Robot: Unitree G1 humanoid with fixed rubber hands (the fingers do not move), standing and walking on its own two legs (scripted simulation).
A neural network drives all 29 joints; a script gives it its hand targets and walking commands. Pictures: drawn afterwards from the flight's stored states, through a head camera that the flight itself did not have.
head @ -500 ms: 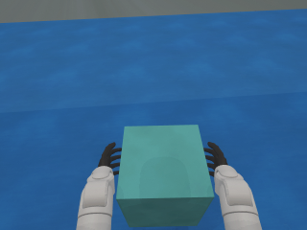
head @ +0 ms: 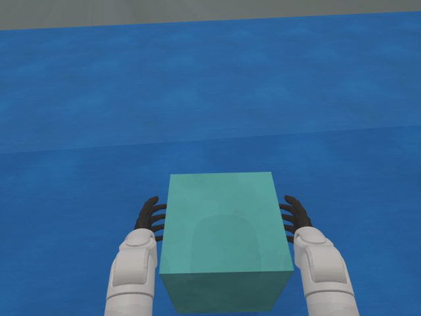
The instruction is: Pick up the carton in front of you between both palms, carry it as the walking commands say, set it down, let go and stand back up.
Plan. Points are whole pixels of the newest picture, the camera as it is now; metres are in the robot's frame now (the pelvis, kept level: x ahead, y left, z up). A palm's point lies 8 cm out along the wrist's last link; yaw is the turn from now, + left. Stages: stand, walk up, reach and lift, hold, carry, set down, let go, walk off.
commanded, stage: carry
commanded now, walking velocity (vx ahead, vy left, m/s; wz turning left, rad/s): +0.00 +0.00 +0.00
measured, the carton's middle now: (222, 245) +0.31 +0.00 -0.04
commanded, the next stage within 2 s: hold in 0.56 s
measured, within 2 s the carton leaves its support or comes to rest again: neither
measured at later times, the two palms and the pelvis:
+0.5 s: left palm (149, 238) +0.28 +0.14 +0.04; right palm (307, 236) +0.28 -0.16 +0.04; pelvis -0.01 -0.01 +0.00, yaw +0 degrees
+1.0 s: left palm (164, 228) +0.30 +0.11 +0.05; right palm (329, 259) +0.23 -0.18 +0.05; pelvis -0.02 +0.03 +0.01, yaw -12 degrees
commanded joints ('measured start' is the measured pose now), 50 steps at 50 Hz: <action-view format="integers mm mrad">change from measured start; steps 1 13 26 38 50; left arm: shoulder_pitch -429 -426 -426 -397 -534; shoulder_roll -891 -891 -891 -890 -983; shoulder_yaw -553 -552 -552 -535 -471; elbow -52 -53 -54 -69 81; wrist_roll -242 -242 -243 -219 -191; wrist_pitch -28 -27 -27 -63 -51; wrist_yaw -221 -222 -222 -239 -258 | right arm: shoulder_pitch -468 -467 -467 -464 -605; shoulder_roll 874 874 874 899 902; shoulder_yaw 543 544 545 529 436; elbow -80 -81 -82 -57 94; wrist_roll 241 241 242 218 195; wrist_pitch -47 -47 -46 -98 -98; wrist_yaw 213 213 212 211 277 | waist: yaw -1 -1 -1 22 -2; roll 5 4 2 -35 7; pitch -235 -238 -238 -143 -51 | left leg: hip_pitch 180 176 173 323 475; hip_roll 90 90 89 -209 -180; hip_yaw -110 -107 -103 -252 -248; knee -37 -33 -30 -126 -151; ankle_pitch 177 175 170 182 32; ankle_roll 5 1 -2 3 -10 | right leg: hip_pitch -18 -21 -23 234 -23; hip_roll -127 -127 -127 77 104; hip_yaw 112 113 114 290 257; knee -106 -102 -100 -194 -239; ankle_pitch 214 232 249 453 104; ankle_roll -6 -10 -14 35 -1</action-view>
